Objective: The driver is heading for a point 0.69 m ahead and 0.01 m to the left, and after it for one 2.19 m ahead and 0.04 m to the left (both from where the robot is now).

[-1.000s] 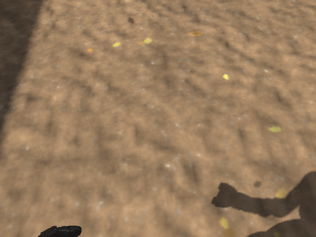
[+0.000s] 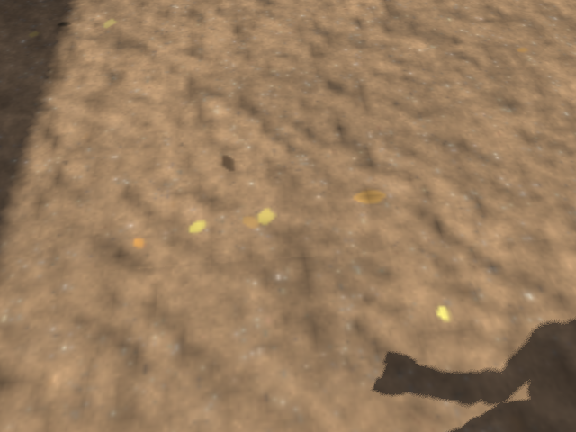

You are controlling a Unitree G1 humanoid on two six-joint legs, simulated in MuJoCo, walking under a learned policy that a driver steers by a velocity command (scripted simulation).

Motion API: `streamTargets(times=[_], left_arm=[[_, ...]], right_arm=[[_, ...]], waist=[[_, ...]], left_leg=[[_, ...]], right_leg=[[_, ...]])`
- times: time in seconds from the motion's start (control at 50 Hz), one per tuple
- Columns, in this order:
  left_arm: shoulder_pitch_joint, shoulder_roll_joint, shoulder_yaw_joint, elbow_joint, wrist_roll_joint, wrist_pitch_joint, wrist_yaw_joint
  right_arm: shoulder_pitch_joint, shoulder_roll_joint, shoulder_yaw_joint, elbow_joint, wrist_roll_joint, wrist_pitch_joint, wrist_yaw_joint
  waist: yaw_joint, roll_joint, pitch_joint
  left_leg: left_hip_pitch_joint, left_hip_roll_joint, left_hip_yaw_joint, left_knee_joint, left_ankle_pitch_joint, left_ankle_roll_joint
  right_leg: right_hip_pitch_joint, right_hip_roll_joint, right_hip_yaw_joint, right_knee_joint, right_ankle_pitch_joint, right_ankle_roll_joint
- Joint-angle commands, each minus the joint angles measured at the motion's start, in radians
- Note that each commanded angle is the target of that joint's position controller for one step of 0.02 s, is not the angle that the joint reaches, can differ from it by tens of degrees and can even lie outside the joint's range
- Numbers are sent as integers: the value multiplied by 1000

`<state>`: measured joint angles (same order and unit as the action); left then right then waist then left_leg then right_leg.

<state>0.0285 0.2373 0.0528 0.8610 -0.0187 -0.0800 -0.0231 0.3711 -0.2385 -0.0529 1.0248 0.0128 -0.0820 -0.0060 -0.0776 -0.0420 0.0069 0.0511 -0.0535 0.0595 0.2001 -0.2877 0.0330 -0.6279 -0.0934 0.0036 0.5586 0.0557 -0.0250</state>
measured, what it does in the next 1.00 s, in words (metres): walks ahead: right foot, then left foot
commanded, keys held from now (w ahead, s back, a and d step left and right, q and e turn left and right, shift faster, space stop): w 0.76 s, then no key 0.24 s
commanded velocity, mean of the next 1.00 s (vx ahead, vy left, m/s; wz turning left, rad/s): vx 0.45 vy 0.00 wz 0.00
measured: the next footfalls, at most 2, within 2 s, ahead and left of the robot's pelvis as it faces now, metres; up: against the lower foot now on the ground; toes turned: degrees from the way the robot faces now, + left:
right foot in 0.08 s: +0.24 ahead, -0.13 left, +0.00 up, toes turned -3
left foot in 0.64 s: +0.55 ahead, +0.11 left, +0.00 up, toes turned +3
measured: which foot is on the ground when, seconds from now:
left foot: down 0.00-0.10, up 0.12-0.62, down 0.64-1.00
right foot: up 0.00-0.06, down 0.08-0.66, up 0.68-1.00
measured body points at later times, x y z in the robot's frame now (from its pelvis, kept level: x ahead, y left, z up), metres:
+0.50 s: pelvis +0.28 -0.04 +0.01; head +0.30 -0.04 +0.46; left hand +0.27 +0.23 -0.13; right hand +0.46 -0.28 -0.11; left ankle +0.48 +0.13 -0.69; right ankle +0.20 -0.13 -0.74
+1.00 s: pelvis +0.54 +0.02 +0.01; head +0.57 +0.03 +0.46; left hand +0.69 +0.28 -0.12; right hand +0.57 -0.24 -0.13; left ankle +0.51 +0.10 -0.74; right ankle +0.70 -0.14 -0.69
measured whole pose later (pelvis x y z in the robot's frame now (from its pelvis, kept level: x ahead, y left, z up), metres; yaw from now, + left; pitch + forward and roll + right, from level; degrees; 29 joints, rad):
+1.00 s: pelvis +0.54 +0.02 +0.01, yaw +1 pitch +1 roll +1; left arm 0.09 0.25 0.06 0.91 0.00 -0.06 0.01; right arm 0.28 -0.22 -0.04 1.01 -0.01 -0.07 0.00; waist -0.05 -0.05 0.03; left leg -0.10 -0.07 0.07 0.27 -0.19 0.07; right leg -0.61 -0.10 0.03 0.67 -0.01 0.00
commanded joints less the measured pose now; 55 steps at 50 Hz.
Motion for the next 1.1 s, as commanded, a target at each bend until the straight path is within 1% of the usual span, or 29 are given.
streamTargets(times=[0.02, 0.06, 0.08, 0.1, 0.12, 0.14, 0.16, 0.18, 0.2, 0.24, 0.36, 0.44, 0.54, 0.6, 0.62, 0.64, 0.66, 0.68, 0.7, 0.72, 0.74, 0.78, 0.84, 0.88, 0.94, 1.0, 1.06, 1.08, 1.1], left_arm=[[-103, 84, 13, -92, -4, -24, -18], [36, 131, 37, -58, -1, -27, -18], [211, 181, 63, -3, 2, -26, -11], [392, 261, 83, 32, 14, -22, 0], [419, 298, 86, 53, 14, -20, -10], [392, 198, 58, 42, 5, -22, -10], [304, 161, 46, 25, 5, -25, -5], [225, 144, 38, 8, 12, -27, -5], [179, 118, 32, 4, 21, -29, -8], [170, 91, 24, 15, 30, -34, -12], [255, 146, 35, 56, 20, -28, 20], [314, 154, 35, 81, 10, -23, 28], [382, 166, 43, 127, 1, -2, 33], [346, 188, 53, 125, -1, 13, 38], [322, 183, 50, 119, -2, 18, 39], [320, 153, 37, 108, 5, 21, 39], [414, 63, 9, 86, 20, 8, 32], [427, 32, -5, 96, 10, -17, 25], [344, 131, 21, 79, -18, -37, 19], [264, 149, 24, 56, -31, -46, 19], [226, 143, 27, 52, -22, -44, 25], [251, 119, 37, 63, -4, -17, 36], [276, 78, 35, 66, 11, 9, 46], [223, 69, 31, 46, 21, 14, 47], [123, 45, 18, 27, 20, 15, 38], [66, 64, 17, 16, 16, 20, 32], [55, 91, 22, 11, 26, 14, 25], [97, 100, 27, 27, 31, 10, 24], [140, 148, 40, 45, 39, 6, 28]], right_arm=[[39, -175, -40, -14, 5, 10, -10], [-5, -187, -44, -25, 5, 20, -11], [-14, -162, -34, -34, 1, 24, -11], [10, -126, -17, -59, -21, 22, -11], [137, 10, 19, -52, -10, -2, 3], [54, -109, -6, -49, 15, -26, 8], [-46, -152, -18, -81, 34, -41, 10], [-94, -147, -18, -88, 30, -44, 3], [-115, -140, -26, -89, 14, -38, -4], [-74, -97, -27, -81, 9, -12, -5], [-227, -79, -29, -136, -9, 7, -5], [-361, -58, -17, -172, -2, -2, 8], [-469, -71, -9, -221, 8, -12, 34], [-387, -117, -26, -212, 9, -21, 44], [-268, -146, -45, -176, 6, -21, 41], [-88, -202, -71, -122, 0, -21, 33], [61, -302, -95, -96, -20, -16, 25], [81, -265, -80, -85, -6, -11, 29], [9, -200, -58, -97, 2, -14, 30], [-75, -159, -46, -121, -2, -16, 27], [-147, -130, -35, -132, -11, -18, 30], [-206, -91, -21, -135, -28, -25, 35], [-177, -122, -24, -107, -31, -31, 26], [-172, -133, -24, -98, -32, -24, 11], [-146, -143, -21, -82, -26, -10, -1], [-112, -148, -19, -54, -20, 4, -5], [-123, -146, -20, -37, -9, 21, -9], [-136, -140, -18, -35, -2, 27, -12], [-95, -129, -16, -30, -9, 26, -12]], waist=[[26, 110, 71], [115, 133, -17], [189, 113, -125], [229, -29, -282], [152, -289, -398], [187, -161, -337], [176, -113, -197], [144, -20, -125], [116, 5, -70], [69, -29, -59], [85, -6, 18], [127, -14, 49], [149, -19, 84], [83, -49, 28], [17, -47, -42], [-51, -15, -161], [-38, 185, -324], [-30, 319, -408], [-33, 240, -281], [-14, 182, -172], [19, 110, -90], [80, 126, -33], [118, 107, -22], [118, 104, -24], [80, 114, -41], [55, 118, -48], [69, 120, -43], [100, 104, -55], [102, 55, -87]], left_leg=[[41, 324, -128, 21, 425, 141], [37, 298, -95, 183, 718, 112], [-46, 242, -55, 385, 755, 83], [-274, 169, -7, 721, 425, 47], [-649, -17, -74, 1025, -266, -3], [-760, 39, -189, 1131, -291, 16], [-815, 87, -163, 1133, -198, 31], [-774, 140, -137, 1088, -102, 30], [-730, 170, -130, 1028, -49, 25], [-637, 201, -135, 960, -1, 21], [-752, 211, -110, 669, 238, -26], [-697, 165, -64, 448, 395, -27], [-728, 144, -67, 334, 323, 3], [-577, 98, -33, 301, 218, 44], [-409, 63, -2, 281, 223, 66], [-137, 98, -42, 310, 243, 104], [263, 358, -431, 302, 178, 238], [374, 463, -792, 120, 29, 323], [278, 424, -700, 96, -57, 269], [136, 389, -555, 80, -30, 229], [-23, 350, -446, 43, 44, 208], [-201, 296, -324, -11, 216, 185], [-275, 278, -183, -3, 663, 206], [-276, 253, -110, 10, 785, 193], [-268, 207, -40, 21, 774, 154], [-196, 232, -61, 48, 715, 156], [-134, 256, -102, 139, 680, 142], [-133, 238, -101, 195, 638, 117], [-151, 182, -86, 268, 578, 72]], right_leg=[[-25, 16, -4, -48, -83, -34], [198, 75, -54, -70, -125, -70], [445, 80, -53, -59, -98, -102], [761, -125, 193, -35, -84, -168], [1046, -313, 679, -190, -292, -326], [1006, -278, 687, -247, -394, -282], [872, -248, 532, -261, -338, -237], [722, -214, 420, -287, -220, -218], [601, -181, 335, -315, -130, -209], [501, -146, 253, -369, -81, -205], [489, -122, 127, -447, -16, -204], [501, -88, 51, -457, -39, -172], [664, -157, 59, -391, -3, -164], [715, -172, 51, -273, 246, -133], [692, -136, 18, -137, 393, -112], [570, -79, -22, 85, 350, -80], [206, 49, -66, 479, -36, -15], [-14, 158, 42, 699, -624, 5], [-122, 89, 112, 790, -605, -19], [-143, 35, 85, 774, -517, -36], [-104, -11, 62, 706, -430, -36], [21, -51, 65, 611, -351, -28], [73, -38, 40, 515, -319, 12], [69, -31, 27, 377, -218, 32], [154, 6, -5, 147, -41, 30], [183, 28, 4, 45, -7, 27], [207, 42, 9, -33, -82, -5], [276, 52, 1, -114, -18, -21], [391, 25, 30, -157, 262, -43]])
